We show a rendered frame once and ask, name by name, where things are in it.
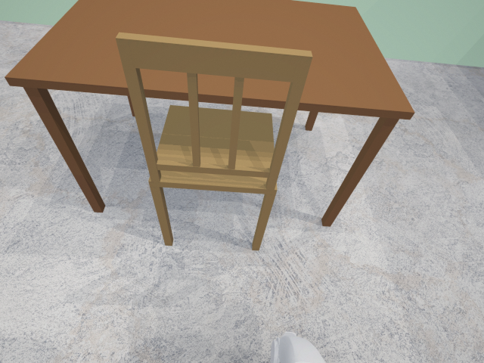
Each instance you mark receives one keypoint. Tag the table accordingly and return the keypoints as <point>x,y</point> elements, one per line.
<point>348,73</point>

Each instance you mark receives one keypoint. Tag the robot right thigh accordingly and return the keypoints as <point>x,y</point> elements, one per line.
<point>292,349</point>

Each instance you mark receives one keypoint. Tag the chair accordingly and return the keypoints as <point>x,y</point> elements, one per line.
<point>213,149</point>

